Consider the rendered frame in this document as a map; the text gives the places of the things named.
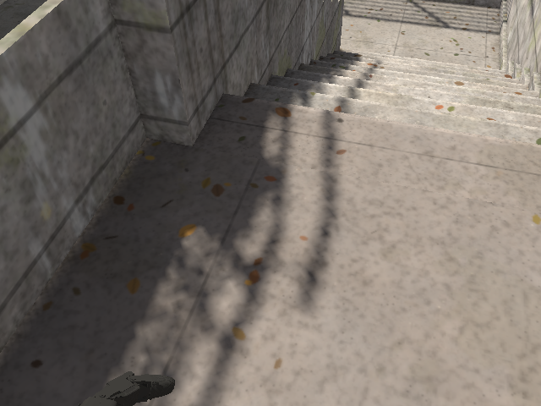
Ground stairs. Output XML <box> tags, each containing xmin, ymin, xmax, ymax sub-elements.
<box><xmin>244</xmin><ymin>48</ymin><xmax>541</xmax><ymax>145</ymax></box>

